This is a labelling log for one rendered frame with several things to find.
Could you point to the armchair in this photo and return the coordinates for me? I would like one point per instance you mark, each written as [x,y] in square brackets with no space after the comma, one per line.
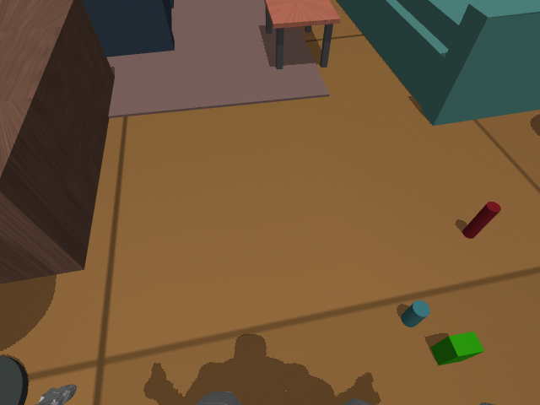
[128,27]

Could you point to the sofa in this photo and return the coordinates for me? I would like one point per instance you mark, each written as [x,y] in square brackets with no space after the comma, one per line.
[461,60]

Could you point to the left robot hand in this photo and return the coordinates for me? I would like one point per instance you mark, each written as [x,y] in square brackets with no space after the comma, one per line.
[58,396]

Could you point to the coffee table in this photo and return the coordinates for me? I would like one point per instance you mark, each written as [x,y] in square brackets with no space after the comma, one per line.
[294,13]

